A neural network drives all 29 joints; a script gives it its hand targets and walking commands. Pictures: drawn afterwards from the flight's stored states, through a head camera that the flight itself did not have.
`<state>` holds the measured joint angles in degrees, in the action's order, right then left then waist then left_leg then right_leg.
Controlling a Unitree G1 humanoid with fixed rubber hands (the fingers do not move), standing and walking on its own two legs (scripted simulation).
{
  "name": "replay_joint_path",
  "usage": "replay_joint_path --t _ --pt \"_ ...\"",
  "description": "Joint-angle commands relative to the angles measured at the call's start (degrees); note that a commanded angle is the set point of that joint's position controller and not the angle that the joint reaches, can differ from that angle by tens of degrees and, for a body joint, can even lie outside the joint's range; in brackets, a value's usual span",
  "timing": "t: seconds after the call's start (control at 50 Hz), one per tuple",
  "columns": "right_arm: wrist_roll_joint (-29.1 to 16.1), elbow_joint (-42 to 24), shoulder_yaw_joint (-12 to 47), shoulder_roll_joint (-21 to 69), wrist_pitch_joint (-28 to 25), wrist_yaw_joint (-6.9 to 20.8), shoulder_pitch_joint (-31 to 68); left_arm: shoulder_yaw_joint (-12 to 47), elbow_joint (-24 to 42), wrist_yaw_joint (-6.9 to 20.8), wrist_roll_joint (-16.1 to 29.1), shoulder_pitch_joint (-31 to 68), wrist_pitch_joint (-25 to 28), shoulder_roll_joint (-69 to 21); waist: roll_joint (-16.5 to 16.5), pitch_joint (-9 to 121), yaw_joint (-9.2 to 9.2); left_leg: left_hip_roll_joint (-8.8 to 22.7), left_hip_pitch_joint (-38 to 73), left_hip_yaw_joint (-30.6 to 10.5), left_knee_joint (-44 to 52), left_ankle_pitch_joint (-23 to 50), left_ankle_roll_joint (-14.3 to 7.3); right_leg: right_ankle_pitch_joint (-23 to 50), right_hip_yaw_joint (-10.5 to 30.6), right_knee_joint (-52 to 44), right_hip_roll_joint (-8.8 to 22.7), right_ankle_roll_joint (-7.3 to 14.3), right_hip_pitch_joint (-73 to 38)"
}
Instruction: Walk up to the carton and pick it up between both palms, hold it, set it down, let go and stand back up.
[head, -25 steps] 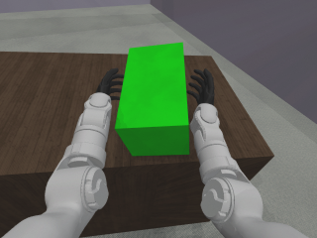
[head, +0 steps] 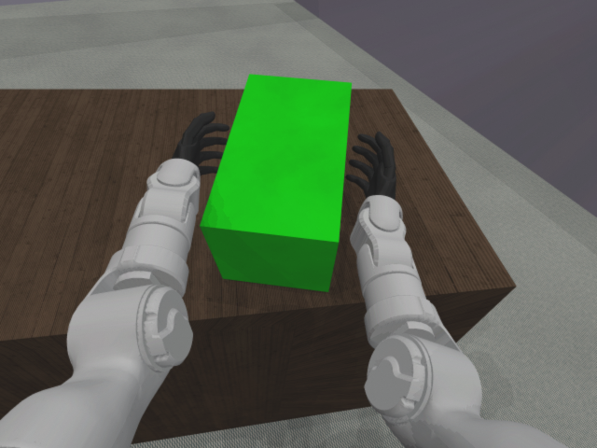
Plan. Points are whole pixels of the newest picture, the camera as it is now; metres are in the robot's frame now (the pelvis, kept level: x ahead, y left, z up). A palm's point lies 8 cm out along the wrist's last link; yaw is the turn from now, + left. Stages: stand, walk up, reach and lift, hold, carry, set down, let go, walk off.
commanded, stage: set down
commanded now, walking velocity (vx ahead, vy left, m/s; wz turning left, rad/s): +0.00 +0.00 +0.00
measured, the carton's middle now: (287, 180) +0.49 -0.06 +0.08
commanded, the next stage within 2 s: none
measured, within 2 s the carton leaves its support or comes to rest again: rests again in 1.22 s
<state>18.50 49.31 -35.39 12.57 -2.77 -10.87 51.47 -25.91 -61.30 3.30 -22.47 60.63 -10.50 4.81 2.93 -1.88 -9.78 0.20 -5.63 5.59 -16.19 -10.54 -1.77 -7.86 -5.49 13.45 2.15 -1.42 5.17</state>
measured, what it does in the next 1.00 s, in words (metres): stands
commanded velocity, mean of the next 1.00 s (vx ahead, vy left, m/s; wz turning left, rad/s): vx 0.00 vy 0.00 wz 0.00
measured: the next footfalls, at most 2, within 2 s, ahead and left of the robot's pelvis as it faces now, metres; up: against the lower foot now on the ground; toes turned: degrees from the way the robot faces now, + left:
none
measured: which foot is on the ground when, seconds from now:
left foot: down 0.00-1.00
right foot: down 0.00-1.00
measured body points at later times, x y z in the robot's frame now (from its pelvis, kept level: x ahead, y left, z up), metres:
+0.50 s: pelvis +0.01 +0.01 +0.00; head +0.05 +0.03 +0.45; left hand +0.50 +0.07 +0.13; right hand +0.42 -0.18 +0.13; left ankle -0.02 +0.09 -0.75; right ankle -0.01 -0.13 -0.75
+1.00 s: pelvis +0.01 +0.01 +0.00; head +0.06 +0.02 +0.45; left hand +0.50 +0.07 +0.12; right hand +0.41 -0.19 +0.12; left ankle -0.02 +0.09 -0.75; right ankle -0.01 -0.13 -0.75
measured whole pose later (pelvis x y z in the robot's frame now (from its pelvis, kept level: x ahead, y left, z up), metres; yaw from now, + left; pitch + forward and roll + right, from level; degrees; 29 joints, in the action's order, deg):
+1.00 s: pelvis +0.01 +0.01 +0.00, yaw -1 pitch +6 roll -1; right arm 25.6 48.2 -41.9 14.6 -1.7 -9.6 53.4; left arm -30.4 -70.1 4.1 -24.1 65.0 -3.8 7.0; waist 1.4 0.6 -11.1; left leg 0.4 -13.1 6.2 -18.2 -11.3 -2.2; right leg -7.2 -5.5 13.8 2.1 -1.6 12.3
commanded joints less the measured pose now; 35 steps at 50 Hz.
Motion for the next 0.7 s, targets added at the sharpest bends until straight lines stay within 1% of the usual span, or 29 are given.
replay_joint_path --t 0.0,0.1,0.2,0.28,0.38,0.46,0.58,0.68 --pt "1.2 0.1 16.0 24.7 -0.8 8.8 32.6 9.0 2.7 8.0 3.1 34.6 4.8 -26.4 -5.7 31.8 -0.14 -0.5 3.0 0.1 -0.1 16.9 3.6 29.8 -1.4 5.7 -3.3 -2.0 -14.6" --pt "2.1 1.3 15.2 25.0 -1.1 9.0 32.3 9.9 2.5 7.6 3.8 36.4 6.1 -27.0 -6.9 34.6 -1.27 0.0 5.9 -0.4 -2.0 21.6 4.9 29.8 -1.8 5.5 -3.8 -1.5 -11.1" --pt "2.8 2.8 14.3 25.4 -1.2 9.1 32.6 10.3 1.4 7.3 4.3 37.7 7.0 -27.1 -8.2 36.2 -1.99 0.2 6.6 -0.7 -3.4 24.2 5.6 30.1 -1.8 5.6 -3.9 -1.1 -9.2" --pt "3.2 3.5 13.4 25.6 -0.5 9.1 32.9 9.0 -0.6 7.5 3.9 37.7 7.1 -26.2 -8.3 35.0 -2.09 0.0 4.7 -0.7 -3.1 22.9 5.3 30.5 -1.5 5.9 -3.6 -1.1 -9.8" --pt "3.5 3.2 12.5 25.8 0.8 9.0 33.2 6.6 -2.9 8.0 3.0 37.4 7.1 -24.3 -8.1 33.2 -1.73 -0.4 1.2 -0.5 -1.9 19.7 4.5 31.6 -1.0 6.6 -3.1 -1.5 -11.7" --pt "4.1 2.5 12.1 26.1 1.0 9.2 33.3 5.7 -3.5 8.0 2.8 37.8 7.6 -23.9 -8.1 34.6 -1.56 -0.3 1.1 -0.5 -2.1 20.3 4.6 32.1 -1.1 6.9 -3.2 -1.5 -11.1" --pt "5.6 2.6 11.7 26.4 0.4 9.5 32.6 5.5 -4.4 7.6 2.7 38.0 8.9 -24.3 -7.6 37.6 -1.97 0.2 2.3 -0.7 -3.0 22.5 4.8 32.2 -1.4 6.9 -3.5 -1.1 -9.2" --pt "6.4 2.5 11.3 26.6 0.3 9.6 32.0 4.1 -6.1 7.8 1.7 36.8 9.3 -23.5 -6.9 36.2 -1.76 -0.1 -0.4 -0.7 -2.2 20.0 4.0 32.8 -1.0 7.0 -3.1 -1.3 -10.7"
